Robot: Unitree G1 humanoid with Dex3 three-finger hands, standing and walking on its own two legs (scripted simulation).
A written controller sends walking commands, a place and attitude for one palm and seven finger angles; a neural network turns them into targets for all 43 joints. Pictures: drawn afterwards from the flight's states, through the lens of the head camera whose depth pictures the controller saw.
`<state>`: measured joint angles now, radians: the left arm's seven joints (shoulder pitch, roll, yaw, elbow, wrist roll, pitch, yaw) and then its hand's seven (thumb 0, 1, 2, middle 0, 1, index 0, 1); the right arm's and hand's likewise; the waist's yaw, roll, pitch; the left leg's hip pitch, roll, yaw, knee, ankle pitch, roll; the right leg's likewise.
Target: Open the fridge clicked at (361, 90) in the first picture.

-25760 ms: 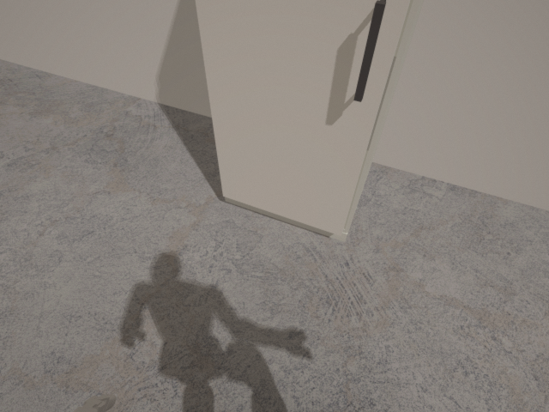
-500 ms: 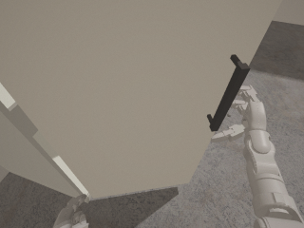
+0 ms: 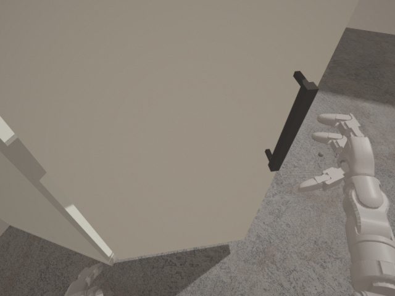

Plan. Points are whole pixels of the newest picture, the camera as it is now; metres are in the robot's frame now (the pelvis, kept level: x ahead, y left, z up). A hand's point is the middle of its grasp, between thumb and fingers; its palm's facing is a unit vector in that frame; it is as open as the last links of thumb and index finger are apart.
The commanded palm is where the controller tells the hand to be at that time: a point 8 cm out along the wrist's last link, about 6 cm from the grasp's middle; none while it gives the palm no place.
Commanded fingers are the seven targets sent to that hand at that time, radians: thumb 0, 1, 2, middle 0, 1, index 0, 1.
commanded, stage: slip the hand off the handle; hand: right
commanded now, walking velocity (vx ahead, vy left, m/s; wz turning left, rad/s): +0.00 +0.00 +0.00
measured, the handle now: (284, 127) +0.44 -0.14 +0.12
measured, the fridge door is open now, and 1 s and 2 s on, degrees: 62 62 62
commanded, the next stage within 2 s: draw the hand back to the body in 0.64 s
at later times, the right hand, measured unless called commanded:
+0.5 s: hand (328, 195) +0.29 -0.20 +0.10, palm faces +0.09 +0.98 -0.18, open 14.7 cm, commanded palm +0.26 -0.25 +0.12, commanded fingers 0.00 0.55 -0.20 0.25 1.15 0.25 1.15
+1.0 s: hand (349, 211) +0.25 -0.21 +0.13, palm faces +0.09 +0.99 -0.05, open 14.7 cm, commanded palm +0.21 -0.26 +0.13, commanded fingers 0.00 0.55 -0.20 0.25 1.15 0.25 1.15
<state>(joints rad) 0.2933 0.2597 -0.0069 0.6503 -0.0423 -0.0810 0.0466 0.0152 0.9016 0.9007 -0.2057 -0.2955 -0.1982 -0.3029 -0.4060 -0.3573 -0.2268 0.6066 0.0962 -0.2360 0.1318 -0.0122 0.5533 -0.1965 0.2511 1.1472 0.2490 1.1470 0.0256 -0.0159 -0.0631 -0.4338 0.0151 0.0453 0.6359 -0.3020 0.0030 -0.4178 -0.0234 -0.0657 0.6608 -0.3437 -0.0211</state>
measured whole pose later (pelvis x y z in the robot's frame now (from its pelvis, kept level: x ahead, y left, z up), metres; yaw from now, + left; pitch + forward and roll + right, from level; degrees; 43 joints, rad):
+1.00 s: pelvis +0.00 +0.01 +0.00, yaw -2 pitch +0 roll +0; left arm 0.25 0.25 -0.05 0.62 -0.06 -0.25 0.09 0.02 0.90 0.90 -0.21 -0.30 -0.20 -0.30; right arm 0.14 -0.29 -0.26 -0.01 0.31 -0.04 0.25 -0.01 0.55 -0.20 0.25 1.15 0.25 1.15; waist -0.03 -0.05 -0.07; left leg -0.30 0.01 0.07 0.60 -0.31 0.02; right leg -0.29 -0.02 -0.04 0.62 -0.33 0.00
